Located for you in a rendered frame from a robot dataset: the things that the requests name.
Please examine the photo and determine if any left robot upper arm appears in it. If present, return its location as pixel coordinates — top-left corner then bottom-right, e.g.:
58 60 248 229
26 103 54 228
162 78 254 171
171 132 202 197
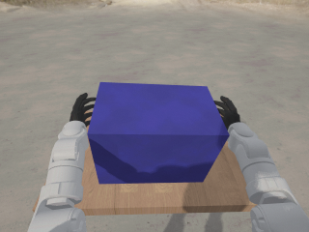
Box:
29 207 87 232

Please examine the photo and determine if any right robot upper arm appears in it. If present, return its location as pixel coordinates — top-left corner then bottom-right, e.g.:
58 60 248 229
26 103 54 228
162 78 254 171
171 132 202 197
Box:
250 202 309 232

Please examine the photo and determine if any left robot forearm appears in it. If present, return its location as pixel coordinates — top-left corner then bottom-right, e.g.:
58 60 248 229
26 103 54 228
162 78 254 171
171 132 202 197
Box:
27 120 89 232

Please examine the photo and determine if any carton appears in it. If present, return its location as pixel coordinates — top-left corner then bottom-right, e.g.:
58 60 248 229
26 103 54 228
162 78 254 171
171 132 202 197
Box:
87 82 230 185

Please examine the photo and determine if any table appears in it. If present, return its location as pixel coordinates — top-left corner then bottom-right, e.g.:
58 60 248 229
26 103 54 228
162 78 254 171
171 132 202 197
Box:
32 110 258 216

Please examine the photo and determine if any right robot forearm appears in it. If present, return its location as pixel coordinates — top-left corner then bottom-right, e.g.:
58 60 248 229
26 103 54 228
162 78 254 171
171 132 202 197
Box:
227 122 309 222

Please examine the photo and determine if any robot left hand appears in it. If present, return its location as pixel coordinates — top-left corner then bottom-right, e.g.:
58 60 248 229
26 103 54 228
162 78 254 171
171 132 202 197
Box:
70 93 96 128

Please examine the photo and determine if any robot right hand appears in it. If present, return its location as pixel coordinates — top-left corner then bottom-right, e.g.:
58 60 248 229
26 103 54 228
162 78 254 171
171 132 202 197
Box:
214 96 240 130

